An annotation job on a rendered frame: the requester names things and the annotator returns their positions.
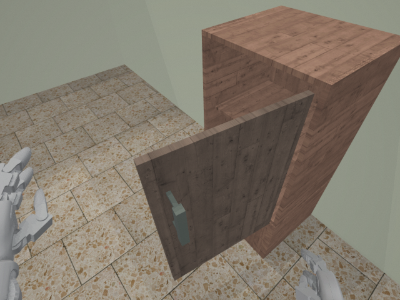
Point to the cupboard door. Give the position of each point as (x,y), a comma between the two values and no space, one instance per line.
(227,178)

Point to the handle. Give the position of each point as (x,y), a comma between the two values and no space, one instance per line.
(180,219)

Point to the right robot hand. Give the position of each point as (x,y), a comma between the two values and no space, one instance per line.
(324,285)

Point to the robot left forearm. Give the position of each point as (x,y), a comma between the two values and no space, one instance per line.
(9,287)

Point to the left robot hand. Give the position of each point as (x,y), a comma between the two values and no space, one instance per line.
(13,181)

